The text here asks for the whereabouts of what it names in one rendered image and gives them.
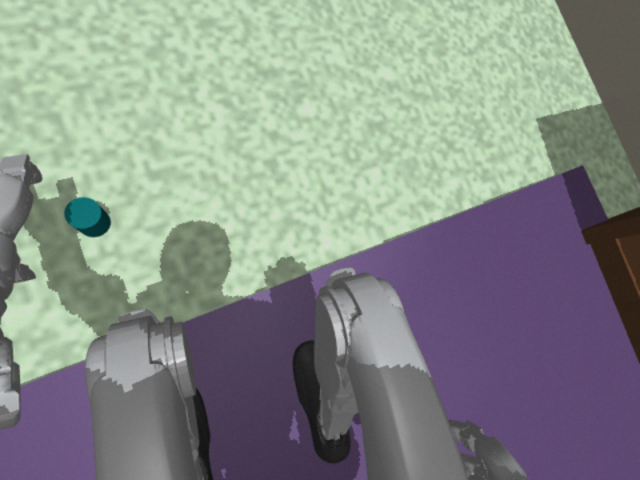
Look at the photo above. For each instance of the tin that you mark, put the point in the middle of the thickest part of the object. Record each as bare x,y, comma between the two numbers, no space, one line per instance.
87,216

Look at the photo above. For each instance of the left robot arm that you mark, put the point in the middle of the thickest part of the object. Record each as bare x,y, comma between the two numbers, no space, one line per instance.
10,394

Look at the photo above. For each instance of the right robot foot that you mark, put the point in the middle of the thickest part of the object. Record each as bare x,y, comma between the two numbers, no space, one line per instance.
308,390

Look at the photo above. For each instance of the right robot hand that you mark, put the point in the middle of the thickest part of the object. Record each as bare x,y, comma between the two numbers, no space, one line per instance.
493,461

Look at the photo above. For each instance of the bookshelf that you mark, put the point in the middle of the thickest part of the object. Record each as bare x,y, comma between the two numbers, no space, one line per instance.
616,245

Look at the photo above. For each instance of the left robot foot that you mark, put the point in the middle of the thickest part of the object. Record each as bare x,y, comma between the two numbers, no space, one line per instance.
204,436

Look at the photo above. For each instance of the left robot hand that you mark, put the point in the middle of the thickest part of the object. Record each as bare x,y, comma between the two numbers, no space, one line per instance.
17,174

